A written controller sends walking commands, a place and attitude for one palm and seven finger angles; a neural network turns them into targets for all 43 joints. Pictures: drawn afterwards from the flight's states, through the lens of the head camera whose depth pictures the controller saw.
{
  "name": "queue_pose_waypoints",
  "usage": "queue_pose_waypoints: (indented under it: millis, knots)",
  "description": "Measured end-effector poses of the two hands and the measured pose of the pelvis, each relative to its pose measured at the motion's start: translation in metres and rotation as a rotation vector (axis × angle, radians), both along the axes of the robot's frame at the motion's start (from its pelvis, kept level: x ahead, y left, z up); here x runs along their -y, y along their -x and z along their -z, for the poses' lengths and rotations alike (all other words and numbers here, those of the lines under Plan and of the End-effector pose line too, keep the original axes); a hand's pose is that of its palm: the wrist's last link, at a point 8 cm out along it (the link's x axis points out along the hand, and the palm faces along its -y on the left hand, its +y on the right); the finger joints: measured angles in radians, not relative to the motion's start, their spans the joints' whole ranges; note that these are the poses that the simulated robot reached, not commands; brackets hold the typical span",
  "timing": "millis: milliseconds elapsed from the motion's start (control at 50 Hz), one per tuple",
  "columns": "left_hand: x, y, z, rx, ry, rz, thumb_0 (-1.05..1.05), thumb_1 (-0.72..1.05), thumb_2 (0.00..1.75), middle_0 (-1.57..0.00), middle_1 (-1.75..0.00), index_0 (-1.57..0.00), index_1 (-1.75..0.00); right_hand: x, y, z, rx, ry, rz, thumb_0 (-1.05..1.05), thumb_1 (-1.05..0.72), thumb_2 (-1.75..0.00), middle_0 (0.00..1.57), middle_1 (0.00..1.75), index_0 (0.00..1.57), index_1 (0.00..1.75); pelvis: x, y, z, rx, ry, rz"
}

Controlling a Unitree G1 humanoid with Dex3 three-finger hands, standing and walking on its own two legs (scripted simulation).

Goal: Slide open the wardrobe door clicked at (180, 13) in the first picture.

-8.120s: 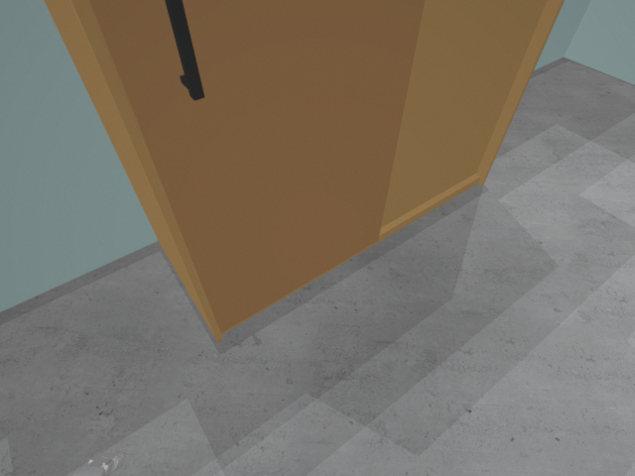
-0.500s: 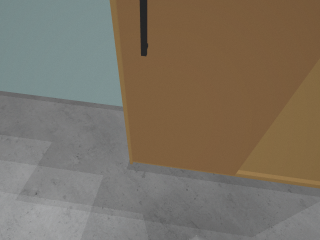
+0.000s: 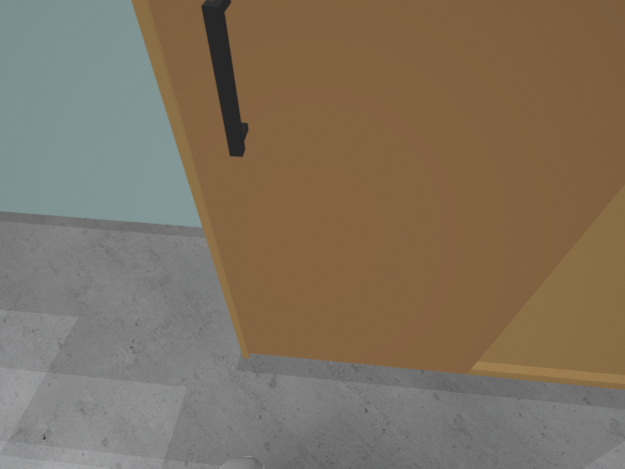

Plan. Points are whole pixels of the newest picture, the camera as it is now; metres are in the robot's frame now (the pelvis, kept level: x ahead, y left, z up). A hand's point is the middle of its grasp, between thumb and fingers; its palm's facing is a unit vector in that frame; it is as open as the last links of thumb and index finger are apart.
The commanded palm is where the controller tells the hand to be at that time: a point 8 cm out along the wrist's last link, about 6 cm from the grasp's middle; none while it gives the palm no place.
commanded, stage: come to a stop and stand still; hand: left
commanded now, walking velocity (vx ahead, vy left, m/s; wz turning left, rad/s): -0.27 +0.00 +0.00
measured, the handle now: (230, 81) +0.54 +0.14 +0.23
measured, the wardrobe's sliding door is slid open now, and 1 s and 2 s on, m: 0.00 0.00 0.00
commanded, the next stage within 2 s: look again from close up in 1.68 s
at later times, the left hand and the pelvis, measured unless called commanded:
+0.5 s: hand out of the picture +0.02 +0.20 -0.18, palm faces +0.01 -0.97 -0.26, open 7.4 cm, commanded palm none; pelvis -0.02 +0.00 -0.01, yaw -2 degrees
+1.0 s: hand out of the picture -0.06 +0.17 -0.17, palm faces +0.02 -0.98 -0.19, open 7.4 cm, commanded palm none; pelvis -0.06 +0.00 +0.01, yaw -2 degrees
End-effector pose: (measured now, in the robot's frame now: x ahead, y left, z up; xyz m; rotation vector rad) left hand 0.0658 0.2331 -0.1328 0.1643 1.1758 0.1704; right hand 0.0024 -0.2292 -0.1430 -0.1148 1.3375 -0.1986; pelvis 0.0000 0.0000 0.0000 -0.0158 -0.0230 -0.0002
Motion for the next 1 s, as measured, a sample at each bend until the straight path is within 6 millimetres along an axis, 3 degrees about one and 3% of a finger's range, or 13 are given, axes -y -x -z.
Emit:
queue_pose_waypoints:
  millis: [80, 140, 240, 320, 440, 520, 640, 740, 820, 1000]
  knots:
    - [-0.014, 0.007, 0.009, -0.065, 0.015, -0.018, -0.01, 0.93, 0.89, -0.2, -0.3, -0.2, -0.3, -0.009, -0.056, -0.007, 0.103, 0.031, -0.037, 0.0, -0.92, -0.9, 0.2, 0.3, 0.19, 0.3, -0.014, -0.017, 0.002, 0.008, 0.015, 0.012]
    - [-0.024, 0.011, 0.021, -0.107, 0.035, -0.037, -0.01, 0.92, 0.89, -0.2, -0.3, -0.2, -0.3, -0.021, -0.082, -0.009, 0.143, 0.047, -0.055, 0.0, -0.92, -0.9, 0.2, 0.3, 0.19, 0.3, -0.026, -0.027, 0.007, 0.021, 0.02, 0.013]
    - [-0.032, 0.02, 0.02, -0.166, 0.043, -0.041, 0.0, 0.91, 0.89, -0.2, -0.3, -0.2, -0.3, -0.037, -0.106, -0.019, 0.172, 0.05, -0.078, 0.0, -0.93, -0.9, 0.2, 0.3, 0.2, 0.3, -0.033, -0.027, 0.001, 0.009, 0.009, 0.023]
    - [-0.035, 0.029, 0.015, -0.185, 0.026, -0.031, 0.0, 0.91, 0.9, -0.2, -0.3, -0.2, -0.3, -0.037, -0.108, -0.02, 0.183, 0.043, -0.076, 0.0, -0.92, -0.9, 0.2, 0.3, 0.2, 0.3, -0.031, -0.017, -0.001, -0.005, 0.014, 0.035]
    - [-0.027, 0.038, 0.009, -0.159, -0.015, -0.007, 0.0, 0.91, 0.9, -0.2, -0.3, -0.2, -0.3, -0.014, -0.08, -0.008, 0.176, 0.026, -0.039, 0.0, -0.91, -0.9, 0.2, 0.3, 0.2, 0.3, -0.016, 0.005, 0.003, -0.005, 0.005, 0.041]
    - [-0.013, 0.053, 0.007, -0.127, -0.042, 0.0, 0.0, 0.91, 0.9, -0.2, -0.3, -0.2, -0.3, 0.005, -0.047, 0.007, 0.134, 0.003, -0.005, 0.0, -0.91, -0.9, 0.2, 0.3, 0.2, 0.3, -0.002, 0.019, 0.01, 0.01, -0.009, 0.031]
    - [0.01, 0.073, 0.002, -0.144, -0.006, 0.004, 0.0, 0.9, 0.9, -0.2, -0.3, -0.2, -0.3, 0.016, 0.006, 0.003, 0.036, 0.001, 0.026, 0.0, -0.91, -0.9, 0.2, 0.3, 0.2, 0.3, 0.005, 0.03, 0.0, 0.001, -0.018, 0.034]
    - [0.013, 0.081, 0.014, -0.155, 0.023, 0.001, 0.01, 0.92, 0.89, -0.2, -0.3, -0.2, -0.3, 0.009, 0.05, 0.004, -0.044, 0.021, 0.028, 0.0, -0.91, -0.9, 0.2, 0.3, 0.2, 0.3, 0.004, 0.041, 0.004, -0.009, 0.003, 0.02]
    - [0.013, 0.092, 0.012, -0.165, 0.038, -0.005, 0.01, 0.93, 0.89, -0.2, -0.3, -0.2, -0.3, -0.005, 0.077, -0.002, -0.101, -0.004, 0.019, 0.01, -0.91, -0.9, 0.2, 0.3, 0.2, 0.3, 0.004, 0.05, -0.003, 0.002, -0.01, 0.026]
    - [0.017, 0.128, 0.008, -0.225, 0.039, -0.016, 0.0, 0.91, 0.89, -0.2, -0.3, -0.2, -0.3, -0.023, 0.096, 0.0, -0.112, -0.06, 0.025, 0.01, -0.91, -0.9, 0.2, 0.3, 0.2, 0.3, 0.005, 0.062, -0.006, -0.002, -0.019, 0.03]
